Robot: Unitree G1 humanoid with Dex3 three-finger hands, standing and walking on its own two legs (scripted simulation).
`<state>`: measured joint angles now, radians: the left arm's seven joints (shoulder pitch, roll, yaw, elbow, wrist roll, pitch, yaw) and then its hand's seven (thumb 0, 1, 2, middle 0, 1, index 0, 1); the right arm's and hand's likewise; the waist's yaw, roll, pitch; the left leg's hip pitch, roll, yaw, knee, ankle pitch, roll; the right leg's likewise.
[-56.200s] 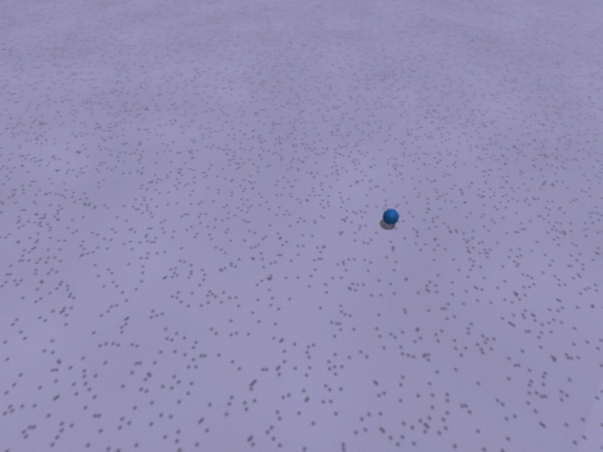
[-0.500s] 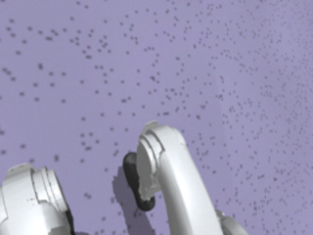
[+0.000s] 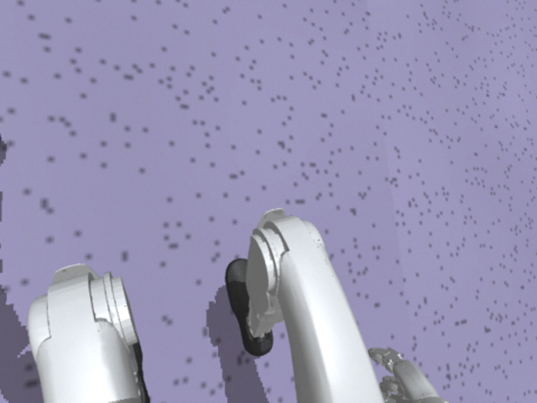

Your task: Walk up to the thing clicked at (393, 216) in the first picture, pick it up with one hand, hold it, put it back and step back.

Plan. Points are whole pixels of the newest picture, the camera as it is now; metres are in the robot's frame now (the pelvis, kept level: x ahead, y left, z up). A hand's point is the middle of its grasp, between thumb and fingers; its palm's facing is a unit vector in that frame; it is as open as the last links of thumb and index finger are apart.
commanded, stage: withdraw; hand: left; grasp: from above
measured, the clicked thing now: out of the picture +0.55 +0.30 -0.32
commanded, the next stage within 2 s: home in 0.02 s
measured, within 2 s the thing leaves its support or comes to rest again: neither
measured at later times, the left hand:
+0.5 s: hand out of the picture +0.50 +0.34 -0.12, palm faces -0.39 -0.23 -0.89, open 10.9 cm
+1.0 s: hand out of the picture +0.34 +0.26 +0.08, palm faces -0.07 -0.84 -0.54, open 7.4 cm
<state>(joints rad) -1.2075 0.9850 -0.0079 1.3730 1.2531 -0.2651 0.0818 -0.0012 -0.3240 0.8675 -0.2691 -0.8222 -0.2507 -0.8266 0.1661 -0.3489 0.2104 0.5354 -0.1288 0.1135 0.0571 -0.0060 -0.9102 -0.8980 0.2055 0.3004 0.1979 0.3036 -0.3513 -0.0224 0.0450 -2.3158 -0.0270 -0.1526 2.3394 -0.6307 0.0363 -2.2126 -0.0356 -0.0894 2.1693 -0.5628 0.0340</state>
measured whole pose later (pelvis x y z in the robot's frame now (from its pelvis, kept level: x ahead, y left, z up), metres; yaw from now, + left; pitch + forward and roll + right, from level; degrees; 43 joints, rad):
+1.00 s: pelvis +0.03 -0.01 +0.19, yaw +8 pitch +30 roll -5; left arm -0.24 0.43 0.06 0.45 0.27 0.20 0.03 0.01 0.88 0.93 -0.22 -0.33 -0.21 -0.33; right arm 0.07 -0.24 0.02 0.55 0.03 -0.01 0.00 0.00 -0.91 -0.89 0.21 0.30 0.20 0.30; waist -0.08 0.04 -0.20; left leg -1.63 0.00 -0.08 1.74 -0.64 0.00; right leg -1.60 -0.05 -0.05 1.66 -0.58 0.04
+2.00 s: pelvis +0.10 -0.01 +0.36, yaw +10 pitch +9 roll -3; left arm 0.50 0.23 0.03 -0.12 -0.05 0.46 0.02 0.01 0.91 0.90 -0.20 -0.30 -0.20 -0.29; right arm 0.26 -0.22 0.04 0.54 0.00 -0.24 -0.18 0.01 -0.90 -0.89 0.21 0.30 0.20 0.30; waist -0.03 0.04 -0.15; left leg -0.67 0.02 -0.07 1.01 -0.50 -0.01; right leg -0.64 -0.03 -0.07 0.92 -0.44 0.03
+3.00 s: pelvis +0.10 -0.01 +0.36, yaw +10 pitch +9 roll -2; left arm 0.50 0.22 0.03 -0.12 -0.05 0.46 0.02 0.01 0.91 0.90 -0.20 -0.30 -0.20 -0.29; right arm 0.28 -0.22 0.03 0.56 0.00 -0.25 -0.18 0.01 -0.90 -0.89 0.21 0.30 0.20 0.30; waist -0.04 0.04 -0.15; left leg -0.67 0.03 -0.06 1.01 -0.50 -0.02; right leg -0.66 -0.02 -0.06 0.94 -0.45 0.02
